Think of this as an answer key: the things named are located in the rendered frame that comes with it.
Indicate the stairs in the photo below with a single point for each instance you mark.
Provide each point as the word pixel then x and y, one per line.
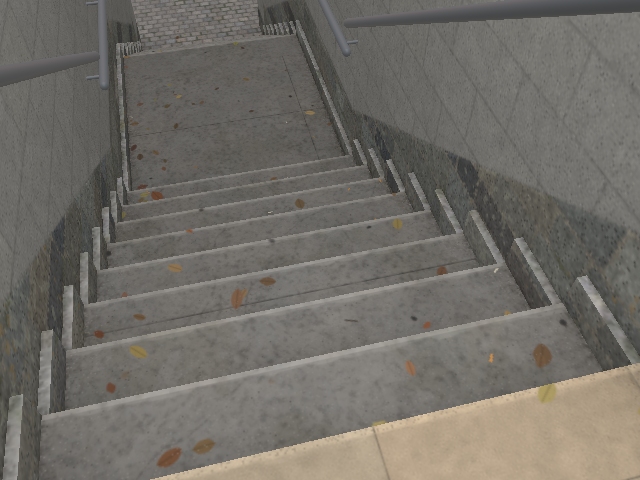
pixel 204 44
pixel 254 311

